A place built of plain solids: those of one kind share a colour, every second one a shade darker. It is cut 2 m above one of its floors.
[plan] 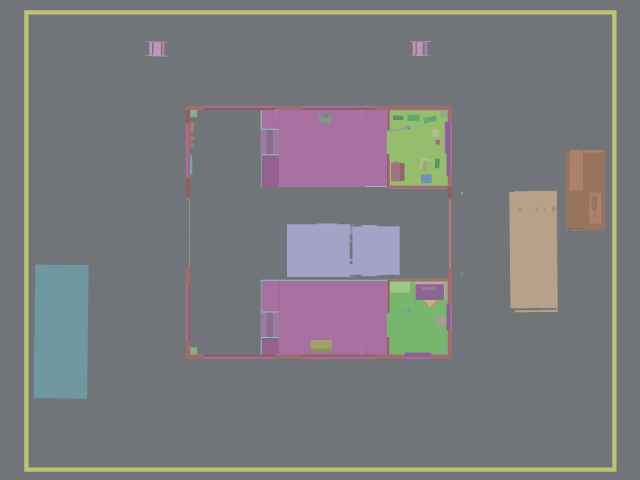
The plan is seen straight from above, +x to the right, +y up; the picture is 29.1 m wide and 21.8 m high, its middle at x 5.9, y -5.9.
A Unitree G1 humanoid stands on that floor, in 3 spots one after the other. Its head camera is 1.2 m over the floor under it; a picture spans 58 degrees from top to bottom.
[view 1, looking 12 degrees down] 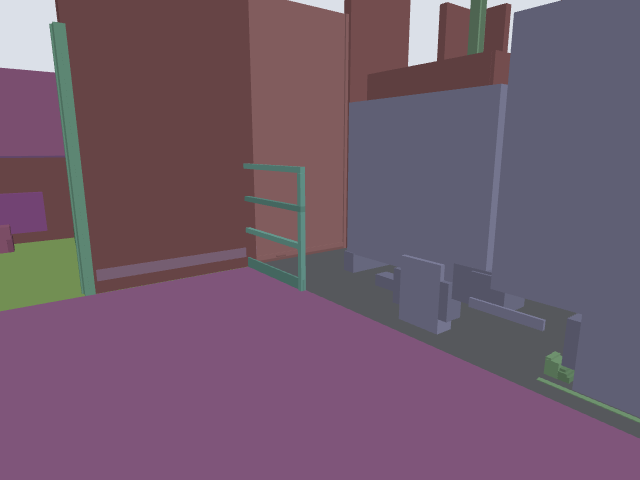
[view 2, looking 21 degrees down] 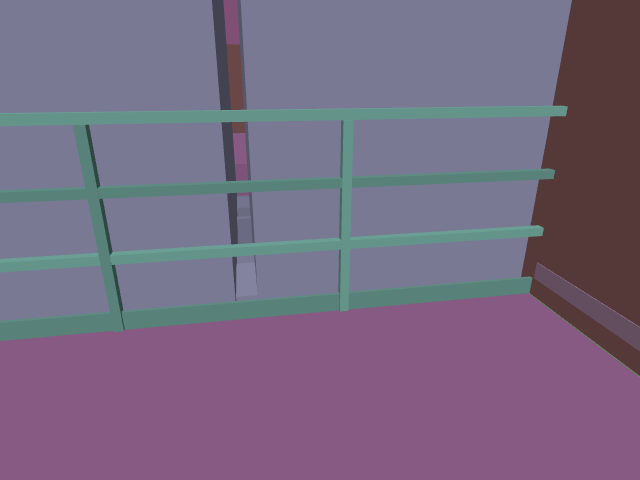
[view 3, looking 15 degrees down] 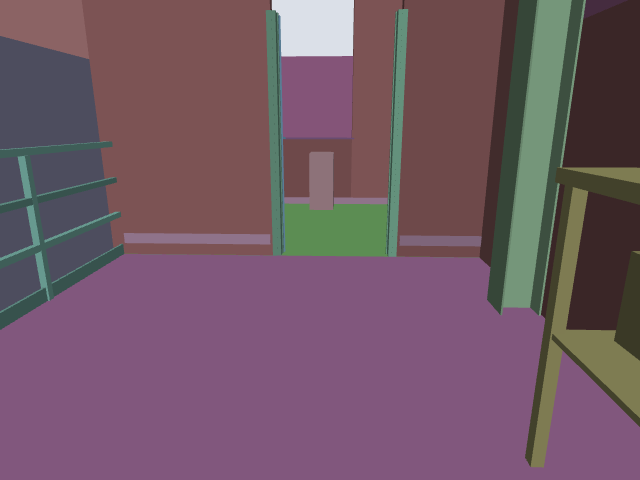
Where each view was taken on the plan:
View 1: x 5.04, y -1.45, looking -37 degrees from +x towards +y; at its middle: roller_shutter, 8.64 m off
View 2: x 7.34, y -9.75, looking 80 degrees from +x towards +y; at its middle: deck_rail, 2.21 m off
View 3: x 5.04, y -9.75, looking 2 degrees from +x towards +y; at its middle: raised_floor_office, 4.63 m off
